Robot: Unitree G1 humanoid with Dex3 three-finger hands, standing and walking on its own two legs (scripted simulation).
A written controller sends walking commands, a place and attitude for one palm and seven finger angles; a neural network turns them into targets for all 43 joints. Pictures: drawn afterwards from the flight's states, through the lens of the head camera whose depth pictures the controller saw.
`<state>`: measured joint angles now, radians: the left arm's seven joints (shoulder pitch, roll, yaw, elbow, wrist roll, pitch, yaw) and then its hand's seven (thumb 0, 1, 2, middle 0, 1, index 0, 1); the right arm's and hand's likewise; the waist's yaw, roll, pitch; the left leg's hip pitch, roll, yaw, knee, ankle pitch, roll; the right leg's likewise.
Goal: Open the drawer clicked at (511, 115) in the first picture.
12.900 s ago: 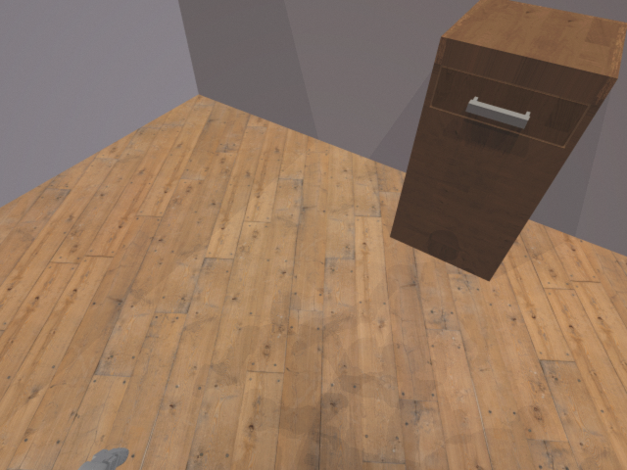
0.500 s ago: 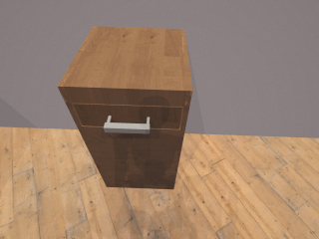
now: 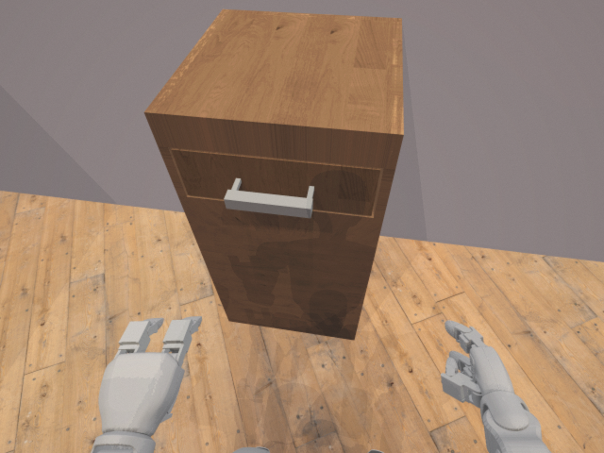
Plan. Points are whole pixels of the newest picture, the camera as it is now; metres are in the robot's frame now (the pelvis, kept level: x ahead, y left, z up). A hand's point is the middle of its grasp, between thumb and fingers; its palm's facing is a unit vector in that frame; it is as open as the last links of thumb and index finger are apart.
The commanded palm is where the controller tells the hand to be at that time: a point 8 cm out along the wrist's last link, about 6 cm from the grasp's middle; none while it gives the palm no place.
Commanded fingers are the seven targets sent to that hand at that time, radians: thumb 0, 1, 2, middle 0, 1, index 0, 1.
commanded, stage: raise the hand with hooked fingers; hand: left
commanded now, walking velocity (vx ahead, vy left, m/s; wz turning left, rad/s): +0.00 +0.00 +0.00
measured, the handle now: (271, 195) +0.54 +0.17 -0.03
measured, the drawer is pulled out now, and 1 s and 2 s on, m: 0.00 0.00 0.00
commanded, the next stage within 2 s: move the hooked fingers above the handle in 1.34 s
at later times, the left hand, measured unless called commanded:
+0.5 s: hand (156, 298) +0.26 +0.24 +0.06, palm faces +0.08 -0.09 -0.99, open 12.3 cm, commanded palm +0.25 +0.24 +0.12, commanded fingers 0.00 -0.36 0.36 -0.29 -1.11 -0.29 -1.11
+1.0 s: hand (127, 225) +0.32 +0.28 +0.12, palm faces +0.06 -0.05 -1.00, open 13.8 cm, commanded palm +0.29 +0.28 +0.17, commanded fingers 0.00 -0.50 0.30 -0.30 -1.20 -0.30 -1.20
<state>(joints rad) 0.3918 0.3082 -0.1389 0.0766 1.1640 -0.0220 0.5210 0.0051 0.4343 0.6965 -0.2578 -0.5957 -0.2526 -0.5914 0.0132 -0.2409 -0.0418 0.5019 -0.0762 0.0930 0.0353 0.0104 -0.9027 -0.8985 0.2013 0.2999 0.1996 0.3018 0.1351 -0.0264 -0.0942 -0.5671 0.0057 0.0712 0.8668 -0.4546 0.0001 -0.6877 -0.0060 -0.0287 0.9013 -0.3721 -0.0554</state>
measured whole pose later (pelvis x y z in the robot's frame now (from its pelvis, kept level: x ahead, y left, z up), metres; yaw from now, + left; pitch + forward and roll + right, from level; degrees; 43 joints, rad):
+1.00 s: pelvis +0.02 +0.03 +0.04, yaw +1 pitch +1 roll +0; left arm -0.14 0.46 -0.08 0.11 0.97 0.05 0.09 0.00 -0.48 0.30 -0.32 -1.20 -0.32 -1.19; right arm 0.10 -0.22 0.02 0.63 0.00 0.13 -0.03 0.01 -0.90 -0.90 0.21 0.30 0.20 0.30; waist 0.10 0.07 0.01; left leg -0.21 -0.03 0.04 0.48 -0.30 0.04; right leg -0.30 -0.03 -0.05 0.50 -0.22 -0.01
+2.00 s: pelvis +0.03 +0.01 +0.04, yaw +1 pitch +7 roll +1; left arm -0.30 0.36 -0.17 0.38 1.01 0.03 0.18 0.00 -0.49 0.30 -0.32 -1.20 -0.31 -1.20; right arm 0.17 -0.25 -0.04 0.66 0.01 0.12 -0.03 0.01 -0.90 -0.90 0.20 0.30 0.20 0.30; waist 0.05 0.06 -0.04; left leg -0.32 -0.01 0.04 0.52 -0.31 0.02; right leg -0.42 -0.01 -0.05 0.55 -0.24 -0.03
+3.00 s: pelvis +0.02 +0.02 +0.02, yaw +0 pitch +17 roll +1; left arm -0.83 0.22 -0.18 1.05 1.11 0.01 0.45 0.00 -0.49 0.30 -0.32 -1.20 -0.32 -1.20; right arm 0.29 -0.24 -0.06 0.74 -0.04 0.09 -0.02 0.01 -0.90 -0.90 0.20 0.30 0.20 0.30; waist -0.11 0.04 -0.12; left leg -0.64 -0.01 0.06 0.72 -0.38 0.03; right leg -0.73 -0.01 -0.03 0.71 -0.28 -0.02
